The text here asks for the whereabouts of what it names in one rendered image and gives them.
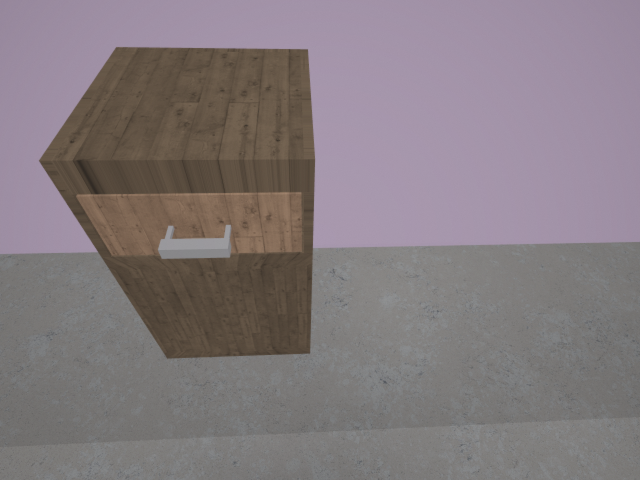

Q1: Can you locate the handle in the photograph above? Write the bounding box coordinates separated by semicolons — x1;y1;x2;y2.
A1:
158;225;231;259

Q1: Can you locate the cabinet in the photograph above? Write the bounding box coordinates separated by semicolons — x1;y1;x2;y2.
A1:
39;47;315;359

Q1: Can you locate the drawer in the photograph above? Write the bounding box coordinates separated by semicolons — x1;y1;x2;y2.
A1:
76;192;302;256

